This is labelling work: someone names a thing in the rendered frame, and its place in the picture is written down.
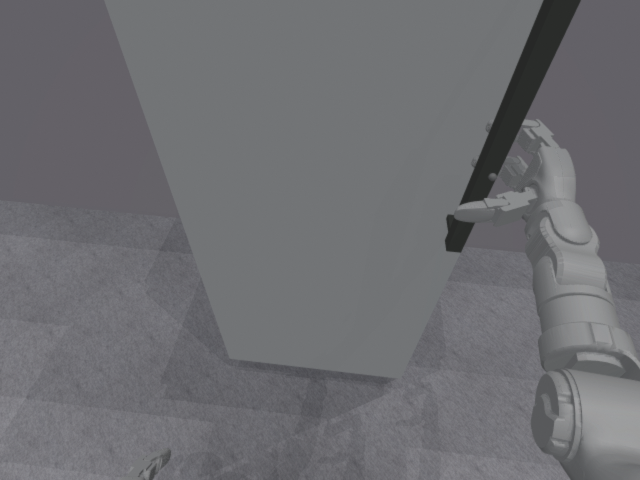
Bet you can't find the right robot upper arm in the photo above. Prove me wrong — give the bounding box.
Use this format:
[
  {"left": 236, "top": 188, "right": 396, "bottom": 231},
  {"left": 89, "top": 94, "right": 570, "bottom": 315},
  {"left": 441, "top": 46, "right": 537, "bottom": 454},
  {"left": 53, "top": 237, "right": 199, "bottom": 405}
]
[{"left": 531, "top": 368, "right": 640, "bottom": 480}]

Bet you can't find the handle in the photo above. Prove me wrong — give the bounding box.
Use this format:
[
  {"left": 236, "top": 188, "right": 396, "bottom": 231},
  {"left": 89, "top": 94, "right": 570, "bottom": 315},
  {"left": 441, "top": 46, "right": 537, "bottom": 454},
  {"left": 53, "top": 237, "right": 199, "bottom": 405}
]
[{"left": 445, "top": 0, "right": 581, "bottom": 253}]

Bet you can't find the fridge door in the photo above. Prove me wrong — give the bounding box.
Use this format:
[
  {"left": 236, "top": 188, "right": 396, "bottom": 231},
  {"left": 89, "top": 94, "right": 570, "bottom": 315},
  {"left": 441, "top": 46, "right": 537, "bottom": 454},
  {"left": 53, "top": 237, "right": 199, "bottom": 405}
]
[{"left": 104, "top": 0, "right": 543, "bottom": 379}]

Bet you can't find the robot right forearm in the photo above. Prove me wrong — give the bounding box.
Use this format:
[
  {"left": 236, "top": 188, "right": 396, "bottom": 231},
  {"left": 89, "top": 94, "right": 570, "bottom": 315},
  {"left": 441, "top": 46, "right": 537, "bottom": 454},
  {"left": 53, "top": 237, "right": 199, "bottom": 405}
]
[{"left": 524, "top": 200, "right": 640, "bottom": 381}]

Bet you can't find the left robot hand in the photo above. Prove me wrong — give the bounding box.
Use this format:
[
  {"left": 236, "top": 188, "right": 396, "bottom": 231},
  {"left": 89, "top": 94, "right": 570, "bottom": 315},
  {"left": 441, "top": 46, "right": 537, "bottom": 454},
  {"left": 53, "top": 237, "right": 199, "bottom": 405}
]
[{"left": 120, "top": 448, "right": 171, "bottom": 480}]

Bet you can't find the right robot hand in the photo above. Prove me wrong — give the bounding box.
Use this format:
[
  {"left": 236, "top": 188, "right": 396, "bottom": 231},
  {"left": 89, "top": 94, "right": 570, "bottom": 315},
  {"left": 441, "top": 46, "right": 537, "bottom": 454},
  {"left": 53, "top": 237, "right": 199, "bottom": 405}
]
[{"left": 454, "top": 119, "right": 576, "bottom": 227}]

